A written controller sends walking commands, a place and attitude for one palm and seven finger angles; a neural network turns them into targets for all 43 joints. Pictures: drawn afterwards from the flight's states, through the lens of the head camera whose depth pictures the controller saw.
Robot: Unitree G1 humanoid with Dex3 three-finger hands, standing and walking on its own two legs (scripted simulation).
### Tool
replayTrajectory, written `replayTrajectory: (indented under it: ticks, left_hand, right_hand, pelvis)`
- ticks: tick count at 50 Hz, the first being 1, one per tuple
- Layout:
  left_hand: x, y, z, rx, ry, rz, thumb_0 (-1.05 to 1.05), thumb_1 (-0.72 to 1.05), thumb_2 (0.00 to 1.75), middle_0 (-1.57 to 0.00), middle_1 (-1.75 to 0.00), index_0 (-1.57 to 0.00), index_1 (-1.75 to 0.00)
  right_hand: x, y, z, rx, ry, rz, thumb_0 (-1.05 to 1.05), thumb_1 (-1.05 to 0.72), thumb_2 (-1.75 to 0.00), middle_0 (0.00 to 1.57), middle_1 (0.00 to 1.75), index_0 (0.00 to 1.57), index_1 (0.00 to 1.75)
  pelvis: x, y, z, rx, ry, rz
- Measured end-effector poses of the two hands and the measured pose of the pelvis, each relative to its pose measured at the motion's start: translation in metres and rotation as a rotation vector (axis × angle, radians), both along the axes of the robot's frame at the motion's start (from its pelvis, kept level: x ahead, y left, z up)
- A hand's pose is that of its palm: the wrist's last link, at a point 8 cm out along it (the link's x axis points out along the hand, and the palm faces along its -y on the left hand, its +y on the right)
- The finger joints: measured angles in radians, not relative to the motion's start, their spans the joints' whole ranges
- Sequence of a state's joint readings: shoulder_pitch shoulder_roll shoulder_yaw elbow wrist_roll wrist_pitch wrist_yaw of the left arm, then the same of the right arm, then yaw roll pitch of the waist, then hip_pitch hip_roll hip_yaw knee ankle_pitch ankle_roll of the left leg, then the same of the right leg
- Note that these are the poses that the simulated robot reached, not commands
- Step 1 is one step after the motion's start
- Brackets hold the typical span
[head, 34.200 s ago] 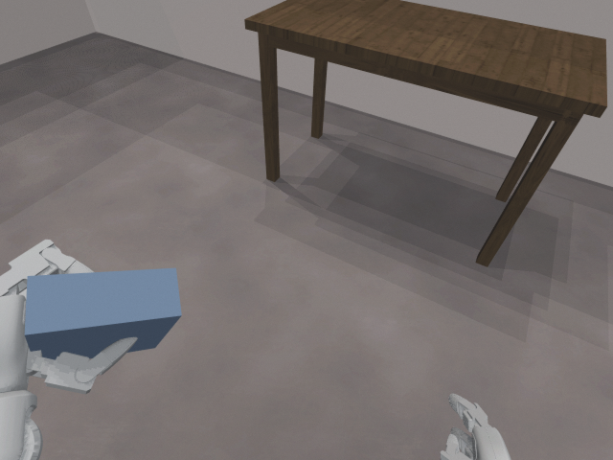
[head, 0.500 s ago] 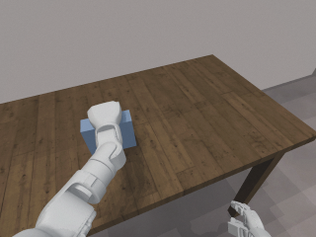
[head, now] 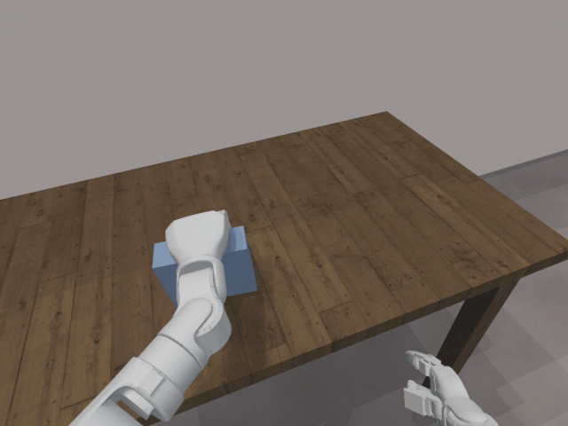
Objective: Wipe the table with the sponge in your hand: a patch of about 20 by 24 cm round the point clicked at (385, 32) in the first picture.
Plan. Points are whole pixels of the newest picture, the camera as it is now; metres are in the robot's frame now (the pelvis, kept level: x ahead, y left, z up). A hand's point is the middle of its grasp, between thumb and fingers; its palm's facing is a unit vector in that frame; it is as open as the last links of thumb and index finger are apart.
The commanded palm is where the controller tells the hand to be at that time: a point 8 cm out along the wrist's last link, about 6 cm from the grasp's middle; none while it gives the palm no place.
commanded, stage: wipe back along the third lane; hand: left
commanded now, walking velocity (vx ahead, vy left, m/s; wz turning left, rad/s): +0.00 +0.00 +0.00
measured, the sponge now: (211, 274) +0.34 +0.16 +0.04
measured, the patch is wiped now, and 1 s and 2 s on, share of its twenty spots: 1.00 1.00 1.00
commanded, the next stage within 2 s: slide back across to the middle lane in 0.62 s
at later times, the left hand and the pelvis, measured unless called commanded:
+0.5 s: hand (217, 284) +0.29 +0.14 +0.08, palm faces +0.09 -0.10 -0.99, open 9.0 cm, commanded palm +0.24 +0.12 +0.11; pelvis -0.01 -0.02 +0.00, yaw +0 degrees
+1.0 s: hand (214, 296) +0.27 +0.13 +0.09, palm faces +0.13 -0.24 -0.96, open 9.0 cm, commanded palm +0.21 +0.14 +0.13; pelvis -0.02 -0.02 +0.00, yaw -2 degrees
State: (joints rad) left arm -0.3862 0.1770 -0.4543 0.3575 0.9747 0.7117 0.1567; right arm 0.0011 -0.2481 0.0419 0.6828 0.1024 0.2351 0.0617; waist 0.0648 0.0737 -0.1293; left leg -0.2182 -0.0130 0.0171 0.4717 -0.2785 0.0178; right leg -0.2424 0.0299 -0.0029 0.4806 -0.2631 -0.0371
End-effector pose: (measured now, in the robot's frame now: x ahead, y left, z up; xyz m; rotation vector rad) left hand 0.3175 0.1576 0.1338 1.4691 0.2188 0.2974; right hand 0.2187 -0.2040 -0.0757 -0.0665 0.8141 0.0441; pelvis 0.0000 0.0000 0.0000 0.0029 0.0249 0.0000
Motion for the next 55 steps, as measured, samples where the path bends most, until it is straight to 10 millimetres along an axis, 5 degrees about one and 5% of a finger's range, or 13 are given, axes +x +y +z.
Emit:
replayTrajectory:
  ticks: [37, 55]
  left_hand:
    - [-0.07, -0.032, 0.0, -0.058, -0.054, -0.075, 0.05, -0.41, 1.11, -0.77, -1.5, -0.81, -1.45]
    - [-0.081, -0.012, 0.009, -0.192, -0.084, -0.084, 0.02, -0.42, 1.1, -0.78, -1.49, -0.82, -1.45]
  right_hand:
    - [0.001, -0.017, 0.013, 0.055, -0.103, 0.032, 0.01, -0.91, -0.9, 0.2, 0.3, 0.19, 0.29]
    - [-0.003, -0.023, 0.019, -0.001, -0.119, -0.005, 0.01, -0.91, -0.9, 0.2, 0.3, 0.19, 0.3]
  pelvis:
    - [-0.016, -0.021, -0.001, 0.008, -0.067, -0.012]
    - [-0.016, -0.021, 0.001, 0.006, -0.083, -0.033]
